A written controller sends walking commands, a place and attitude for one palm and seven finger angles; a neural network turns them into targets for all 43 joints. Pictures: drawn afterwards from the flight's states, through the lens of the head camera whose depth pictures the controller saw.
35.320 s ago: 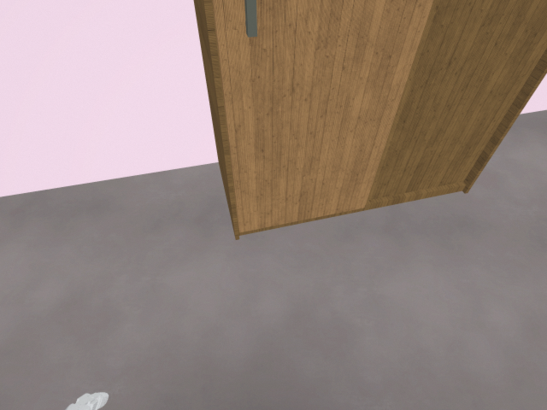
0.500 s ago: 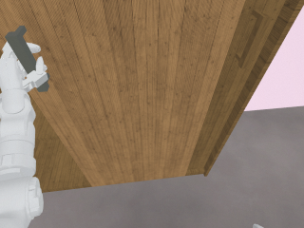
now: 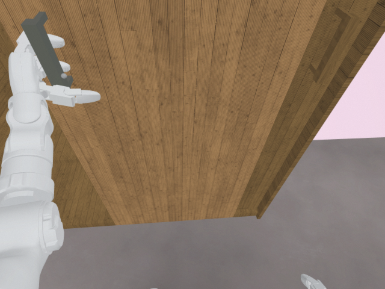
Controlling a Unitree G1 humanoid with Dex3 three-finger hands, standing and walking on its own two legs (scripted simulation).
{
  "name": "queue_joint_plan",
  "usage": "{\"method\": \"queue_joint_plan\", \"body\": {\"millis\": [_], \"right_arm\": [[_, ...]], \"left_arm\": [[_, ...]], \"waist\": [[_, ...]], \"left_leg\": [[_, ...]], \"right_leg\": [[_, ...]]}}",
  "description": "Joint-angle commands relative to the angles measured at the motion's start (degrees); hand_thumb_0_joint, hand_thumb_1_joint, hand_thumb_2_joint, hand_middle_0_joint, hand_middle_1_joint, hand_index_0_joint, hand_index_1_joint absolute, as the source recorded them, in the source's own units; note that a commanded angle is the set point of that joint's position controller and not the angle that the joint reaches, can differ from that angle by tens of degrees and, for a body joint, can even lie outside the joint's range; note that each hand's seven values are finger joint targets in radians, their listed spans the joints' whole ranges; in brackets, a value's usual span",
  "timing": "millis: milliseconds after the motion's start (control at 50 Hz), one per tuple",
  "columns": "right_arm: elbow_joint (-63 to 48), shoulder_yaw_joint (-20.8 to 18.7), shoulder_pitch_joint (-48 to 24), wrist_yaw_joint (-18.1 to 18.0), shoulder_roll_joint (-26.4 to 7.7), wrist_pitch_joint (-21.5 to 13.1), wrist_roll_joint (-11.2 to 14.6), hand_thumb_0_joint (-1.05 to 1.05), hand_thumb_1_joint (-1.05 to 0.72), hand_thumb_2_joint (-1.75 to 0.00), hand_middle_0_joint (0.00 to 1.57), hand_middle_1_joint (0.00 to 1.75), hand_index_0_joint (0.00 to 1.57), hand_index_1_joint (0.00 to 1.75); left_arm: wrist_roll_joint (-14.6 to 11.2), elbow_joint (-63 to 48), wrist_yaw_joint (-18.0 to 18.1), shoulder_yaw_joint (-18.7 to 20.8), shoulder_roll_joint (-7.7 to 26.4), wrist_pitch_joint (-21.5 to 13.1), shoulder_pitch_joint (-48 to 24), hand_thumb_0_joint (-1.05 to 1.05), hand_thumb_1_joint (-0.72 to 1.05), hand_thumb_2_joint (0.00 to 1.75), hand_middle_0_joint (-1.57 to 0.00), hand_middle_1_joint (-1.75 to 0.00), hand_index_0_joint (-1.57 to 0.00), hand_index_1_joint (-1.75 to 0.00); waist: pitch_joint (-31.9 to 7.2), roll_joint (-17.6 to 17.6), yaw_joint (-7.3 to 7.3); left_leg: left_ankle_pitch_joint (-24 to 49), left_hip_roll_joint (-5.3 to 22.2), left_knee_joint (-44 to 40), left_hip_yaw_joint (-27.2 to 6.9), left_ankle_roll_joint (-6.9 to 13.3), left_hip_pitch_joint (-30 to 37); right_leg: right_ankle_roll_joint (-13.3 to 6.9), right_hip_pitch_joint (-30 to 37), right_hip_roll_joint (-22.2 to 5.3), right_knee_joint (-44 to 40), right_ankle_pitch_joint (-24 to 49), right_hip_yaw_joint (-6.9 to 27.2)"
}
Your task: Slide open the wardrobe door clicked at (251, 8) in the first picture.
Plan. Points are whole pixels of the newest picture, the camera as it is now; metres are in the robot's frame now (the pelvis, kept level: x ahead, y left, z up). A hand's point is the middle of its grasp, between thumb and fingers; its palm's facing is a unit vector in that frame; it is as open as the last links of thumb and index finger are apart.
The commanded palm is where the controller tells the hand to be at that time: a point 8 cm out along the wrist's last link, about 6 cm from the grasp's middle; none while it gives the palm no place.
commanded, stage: loosen the grip on the handle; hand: left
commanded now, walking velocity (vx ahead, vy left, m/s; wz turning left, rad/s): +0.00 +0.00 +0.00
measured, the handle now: (53, 57) +0.48 +0.29 +0.22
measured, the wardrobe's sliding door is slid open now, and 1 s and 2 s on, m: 0.44 0.44 0.44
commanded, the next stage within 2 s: slip the hand off the handle in 0.18 s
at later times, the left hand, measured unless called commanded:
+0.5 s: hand (58, 75) +0.45 +0.28 +0.21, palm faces +0.37 -0.91 -0.19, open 14.4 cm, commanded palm +0.41 +0.34 +0.21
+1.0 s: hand (16, 78) +0.43 +0.35 +0.21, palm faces +0.42 -0.89 -0.21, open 14.6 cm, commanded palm +0.38 +0.38 +0.21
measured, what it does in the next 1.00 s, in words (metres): stands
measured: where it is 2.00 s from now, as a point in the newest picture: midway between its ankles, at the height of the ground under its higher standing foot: outside the picture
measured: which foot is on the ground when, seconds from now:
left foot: down 0.00-1.00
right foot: down 0.00-1.00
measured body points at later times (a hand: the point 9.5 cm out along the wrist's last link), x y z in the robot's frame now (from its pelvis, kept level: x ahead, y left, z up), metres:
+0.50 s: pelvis +0.03 +0.00 +0.00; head +0.04 +0.00 +0.45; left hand +0.42 +0.33 +0.22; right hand +0.15 -0.26 -0.10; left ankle +0.09 +0.10 -0.73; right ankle -0.01 -0.11 -0.73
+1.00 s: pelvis +0.03 -0.01 +0.00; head +0.07 +0.00 +0.44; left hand +0.41 +0.40 +0.22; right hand +0.07 -0.30 -0.12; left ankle +0.09 +0.10 -0.73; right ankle -0.01 -0.11 -0.73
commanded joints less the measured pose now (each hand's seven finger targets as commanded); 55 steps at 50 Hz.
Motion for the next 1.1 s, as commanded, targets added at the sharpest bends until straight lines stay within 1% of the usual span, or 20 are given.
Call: {"method": "queue_joint_plan", "body": {"millis": [0,60,120,160,240,280,380,420,460,500,620,740,780,840,860,880,920,960,1000,1080], "right_arm": [[-7.34,-2.83,-1.54,-1.44,-8.72,-2.15,-0.29,0.00,-0.90,-0.90,0.20,0.30,0.20,0.30],[-7.23,-3.09,-0.69,-1.46,-8.50,-2.04,-0.38,0.00,-0.90,-0.90,0.20,0.30,0.20,0.30],[-7.70,-3.12,-1.14,-1.53,-8.24,-1.94,-0.13,0.00,-0.90,-0.90,0.20,0.30,0.20,0.30],[-7.72,-3.17,-0.97,-1.73,-8.30,-1.66,-0.12,0.00,-0.90,-0.90,0.20,0.30,0.20,0.30],[-8.55,-3.17,-1.79,-1.57,-7.82,-1.17,-0.03,0.00,-0.90,-0.90,0.20,0.30,0.20,0.30],[-7.44,-2.87,-0.59,-1.84,-8.09,-0.66,-0.09,0.00,-0.90,-0.90,0.20,0.30,0.20,0.30],[-7.94,-2.82,-0.45,-2.37,-8.04,0.33,-0.23,0.00,-0.90,-0.90,0.20,0.30,0.20,0.30],[-7.82,-2.54,-0.46,-2.72,-8.02,0.69,0.06,0.00,-0.90,-0.90,0.20,0.30,0.20,0.30],[-7.63,-2.54,-0.06,-3.05,-8.29,1.14,0.09,0.00,-0.90,-0.90,0.20,0.30,0.20,0.30],[-8.11,-2.60,0.15,-2.96,-8.15,1.25,0.06,0.00,-0.90,-0.90,0.20,0.30,0.20,0.30],[-8.72,-2.61,1.42,-3.04,-8.53,2.18,0.24,0.00,-0.90,-0.90,0.20,0.30,0.20,0.30],[-8.35,-2.97,3.57,-3.16,-9.40,2.60,0.27,0.00,-0.90,-0.90,0.20,0.30,0.20,0.30],[-7.69,-3.11,4.53,-3.32,-9.63,2.80,0.36,0.00,-0.90,-0.90,0.20,0.30,0.20,0.30],[-6.83,-3.35,5.88,-3.51,-10.03,2.93,0.41,0.00,-0.90,-0.90,0.20,0.30,0.20,0.30],[-7.36,-3.45,5.90,-3.56,-9.62,2.82,0.43,0.00,-0.90,-0.90,0.20,0.30,0.20,0.30],[-7.08,-3.69,6.00,-3.45,-9.89,2.88,0.52,0.00,-0.90,-0.90,0.20,0.30,0.20,0.30],[-7.32,-3.54,5.54,-3.35,-9.89,3.01,0.85,0.00,-0.90,-0.90,0.20,0.30,0.20,0.30],[-8.27,-3.72,4.94,-3.31,-9.88,2.85,1.07,0.00,-0.90,-0.90,0.20,0.30,0.20,0.30],[-8.87,-3.81,4.40,-3.05,-9.99,2.84,1.26,0.00,-0.90,-0.90,0.20,0.30,0.20,0.30],[-11.06,-3.69,1.63,-2.81,-9.34,1.57,1.11,0.00,-0.90,-0.90,0.20,0.30,0.20,0.30]], "left_arm": [[0.40,-18.06,0.99,3.54,18.80,-3.62,-27.63,0.00,-0.55,0.20,-0.30,-1.22,-0.30,-1.22],[-0.65,-19.40,0.99,4.88,17.37,-2.32,-21.55,0.00,-0.55,0.20,-0.26,-1.17,-0.26,-1.17],[-2.25,-24.16,0.31,4.20,15.57,-0.63,-20.55,0.00,-0.55,0.20,-0.25,-1.15,-0.25,-1.15],[-2.95,-24.92,0.43,6.50,16.79,0.62,-16.06,0.00,-0.55,0.20,-0.25,-1.15,-0.25,-1.15],[-2.91,-30.04,0.64,6.35,15.85,2.52,-14.23,0.00,-0.55,0.20,-0.25,-1.15,-0.25,-1.15],[-2.44,-24.63,0.77,5.58,15.12,3.48,-14.34,0.00,-0.55,0.20,-0.25,-1.15,-0.25,-1.15],[-2.01,-24.09,0.23,9.79,20.51,3.58,-13.64,0.00,-0.55,0.20,-0.25,-1.15,-0.25,-1.15],[-2.63,-21.07,-0.88,9.09,20.12,3.85,-14.75,0.00,-0.55,0.20,-0.25,-1.15,-0.25,-1.15],[-2.72,-19.06,-1.54,10.96,22.88,3.38,-15.12,0.00,-0.55,0.20,-0.25,-1.15,-0.25,-1.15],[-2.54,-18.59,-2.23,11.80,24.25,2.93,-15.35,0.00,-0.55,0.20,-0.25,-1.15,-0.25,-1.15],[-3.11,-14.69,-4.92,15.00,29.22,1.06,-13.95,0.00,-0.55,0.20,-0.25,-1.15,-0.25,-1.15],[-2.60,-11.42,-8.68,16.26,33.92,-2.60,-17.16,0.00,-0.55,0.20,-0.25,-1.15,-0.25,-1.15],[-2.46,-10.63,-10.25,16.15,35.28,-4.26,-19.18,0.00,-0.55,0.20,-0.25,-1.15,-0.25,-1.15],[-2.91,-8.10,-12.69,13.61,33.62,-5.82,-20.62,0.00,-0.55,0.20,-0.25,-1.15,-0.25,-1.15],[-4.07,-10.32,-13.45,12.38,31.30,-6.61,-19.82,0.00,-0.55,0.20,-0.25,-1.15,-0.25,-1.15],[-4.79,-10.16,-14.01,13.80,32.16,-6.64,-17.25,0.00,-0.55,0.20,-0.25,-1.15,-0.25,-1.15],[-6.14,-9.70,-15.10,13.83,30.95,-6.03,-13.21,0.00,-0.55,0.20,-0.25,-1.15,-0.25,-1.15],[-8.07,-13.93,-15.64,14.59,30.01,-5.68,-9.32,0.00,-0.55,0.20,-0.25,-1.15,-0.25,-1.15],[-8.81,-17.31,-15.43,17.42,31.55,-4.38,-5.17,0.00,-0.55,0.20,-0.25,-1.15,-0.25,-1.15],[-9.97,-30.26,-13.28,18.69,29.80,-2.67,-0.63,0.00,-0.55,0.20,-0.25,-1.15,-0.25,-1.15]], "waist": [[-18.73,6.24,-0.01],[-18.18,3.97,0.88],[-18.88,5.22,0.65],[-18.20,3.85,1.60],[-19.31,5.44,1.52],[-15.02,2.33,0.11],[-18.00,3.16,1.41],[-15.89,1.26,0.48],[-14.63,1.57,0.72],[-16.75,2.71,1.14],[-16.82,2.38,1.45],[-16.88,2.87,-0.15],[-17.96,5.61,-0.64],[-17.95,6.24,-1.85],[-19.18,7.29,-1.42],[-20.63,7.14,-0.64],[-18.71,6.54,0.11],[-20.02,6.60,1.22],[-20.60,6.10,2.19],[-21.62,8.91,3.41]], "left_leg": [[-9.09,0.05,-3.82,-4.94,0.82,18.44],[-3.04,0.79,-3.13,-5.57,0.80,20.04],[1.98,0.67,-2.42,-4.89,0.67,21.76],[4.43,0.83,-2.17,-4.73,0.85,21.27],[6.41,0.66,-2.05,-4.56,0.56,22.98],[3.78,0.78,-2.22,-5.10,0.66,20.55],[4.75,0.25,-1.74,-4.45,0.77,19.71],[3.76,0.18,-1.60,-4.05,0.88,18.25],[3.22,0.08,-1.18,-3.80,1.00,16.52],[3.77,-0.17,-0.85,-3.49,0.97,16.60],[3.67,-0.58,0.53,-2.35,1.18,12.82],[1.66,-0.75,2.04,-2.08,1.73,10.61],[1.84,-0.74,2.71,-2.25,1.78,11.26],[0.93,-0.64,3.11,-3.00,1.84,12.64],[2.48,-0.76,3.47,-3.05,2.03,13.92],[2.73,-0.64,3.41,-3.31,1.89,14.59],[2.49,-0.69,3.06,-3.36,1.81,13.52],[4.41,-0.79,3.15,-3.19,2.04,14.42],[6.10,-0.63,2.74,-3.40,1.92,15.04],[7.38,-0.28,1.95,-4.02,1.72,18.47]], "right_leg": [[-0.49,-5.74,0.09,-7.72,0.08,3.06],[-0.75,-4.76,0.41,-7.69,4.42,1.99],[-0.54,-4.37,0.69,-7.31,7.72,1.85],[-0.58,-2.87,0.71,-7.65,9.68,1.74],[-0.48,-3.25,0.98,-7.04,10.50,1.50],[-0.12,-5.44,0.90,-7.59,8.95,1.32],[-0.28,-2.78,0.69,-7.39,9.95,2.11],[0.09,-3.47,0.60,-7.77,9.89,2.18],[0.09,-3.26,0.42,-7.93,9.79,2.41],[0.17,-2.69,0.44,-7.39,10.46,2.62],[0.75,-1.54,0.28,-6.44,12.55,3.47],[1.43,-3.03,0.27,-6.12,11.91,4.76],[1.20,-3.85,0.54,-5.97,11.48,4.84],[1.04,-6.94,1.04,-6.18,9.44,4.52],[0.75,-6.25,1.08,-6.05,10.72,4.37],[0.76,-6.04,1.31,-5.99,10.84,4.41],[0.66,-6.02,1.38,-5.93,10.84,4.15],[0.39,-4.36,1.46,-5.59,12.70,3.89],[0.43,-3.93,1.78,-4.89,14.16,3.26],[0.04,-4.35,2.25,-4.61,12.56,2.28]]}}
